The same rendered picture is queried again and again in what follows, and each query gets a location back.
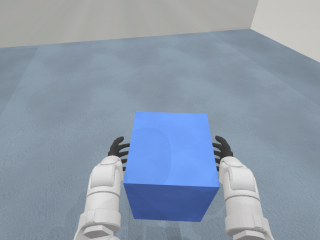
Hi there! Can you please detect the robot right forearm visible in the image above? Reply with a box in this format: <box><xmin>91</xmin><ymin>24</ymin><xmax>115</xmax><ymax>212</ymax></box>
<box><xmin>219</xmin><ymin>156</ymin><xmax>274</xmax><ymax>240</ymax></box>

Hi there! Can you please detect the robot left hand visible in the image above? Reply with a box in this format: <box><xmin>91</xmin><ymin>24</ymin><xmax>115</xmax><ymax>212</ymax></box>
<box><xmin>108</xmin><ymin>136</ymin><xmax>130</xmax><ymax>171</ymax></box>

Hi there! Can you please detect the robot left forearm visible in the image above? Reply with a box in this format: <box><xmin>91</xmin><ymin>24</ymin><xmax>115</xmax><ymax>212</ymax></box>
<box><xmin>73</xmin><ymin>155</ymin><xmax>124</xmax><ymax>240</ymax></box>

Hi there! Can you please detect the robot right hand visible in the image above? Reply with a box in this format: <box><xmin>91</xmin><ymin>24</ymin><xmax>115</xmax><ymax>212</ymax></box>
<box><xmin>212</xmin><ymin>135</ymin><xmax>233</xmax><ymax>172</ymax></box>

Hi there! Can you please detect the carton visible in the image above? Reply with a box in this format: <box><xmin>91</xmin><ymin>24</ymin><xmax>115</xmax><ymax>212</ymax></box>
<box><xmin>123</xmin><ymin>111</ymin><xmax>220</xmax><ymax>222</ymax></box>

